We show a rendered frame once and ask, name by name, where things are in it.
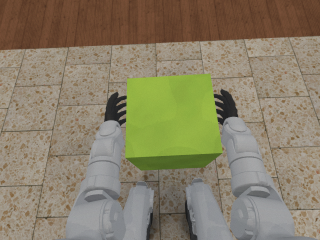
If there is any robot right hand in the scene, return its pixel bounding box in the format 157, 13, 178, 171
213, 89, 238, 126

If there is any left robot forearm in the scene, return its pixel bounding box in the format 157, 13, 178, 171
65, 120, 125, 238

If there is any right robot forearm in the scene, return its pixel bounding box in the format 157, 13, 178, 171
221, 117, 295, 232

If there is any right robot shin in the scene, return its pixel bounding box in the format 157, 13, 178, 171
189, 178, 211, 235

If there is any robot left hand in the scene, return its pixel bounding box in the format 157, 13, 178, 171
104, 92, 127, 126

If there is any robot left upper arm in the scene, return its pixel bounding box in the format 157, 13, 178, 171
54, 198, 126, 240

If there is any carton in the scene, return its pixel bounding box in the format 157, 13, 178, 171
125, 73, 223, 171

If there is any robot right thigh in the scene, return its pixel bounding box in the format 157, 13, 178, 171
185, 182, 234, 240

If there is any robot right upper arm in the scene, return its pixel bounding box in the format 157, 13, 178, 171
230, 195, 318, 240

